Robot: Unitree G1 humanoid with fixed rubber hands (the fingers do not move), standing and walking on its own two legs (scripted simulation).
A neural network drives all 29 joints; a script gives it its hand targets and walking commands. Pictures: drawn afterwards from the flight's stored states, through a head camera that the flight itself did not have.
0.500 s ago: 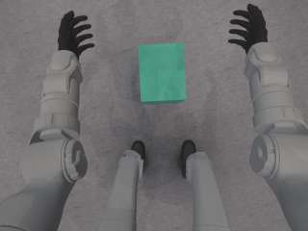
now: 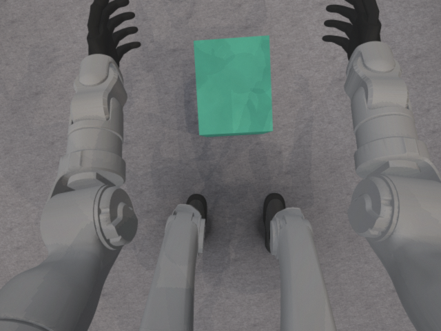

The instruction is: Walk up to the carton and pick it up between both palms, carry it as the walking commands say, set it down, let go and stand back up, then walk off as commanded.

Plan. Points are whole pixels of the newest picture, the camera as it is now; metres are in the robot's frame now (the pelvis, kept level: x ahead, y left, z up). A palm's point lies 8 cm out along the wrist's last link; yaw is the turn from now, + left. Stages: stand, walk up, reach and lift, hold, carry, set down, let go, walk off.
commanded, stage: reach and lift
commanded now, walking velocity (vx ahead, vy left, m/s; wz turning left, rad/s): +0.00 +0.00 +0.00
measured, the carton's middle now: (233, 93) +0.53 +0.02 -0.50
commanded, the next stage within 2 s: none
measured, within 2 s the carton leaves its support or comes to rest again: neither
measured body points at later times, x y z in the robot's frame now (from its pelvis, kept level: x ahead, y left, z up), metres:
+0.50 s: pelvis -0.03 -0.01 -0.14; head +0.33 +0.00 +0.12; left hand +0.52 +0.21 -0.29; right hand +0.55 -0.17 -0.30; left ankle +0.06 +0.13 -0.57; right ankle +0.08 -0.14 -0.57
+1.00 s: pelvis -0.04 +0.00 -0.23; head +0.35 +0.00 -0.01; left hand +0.51 +0.20 -0.43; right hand +0.53 -0.17 -0.43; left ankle +0.06 +0.13 -0.57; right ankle +0.08 -0.14 -0.57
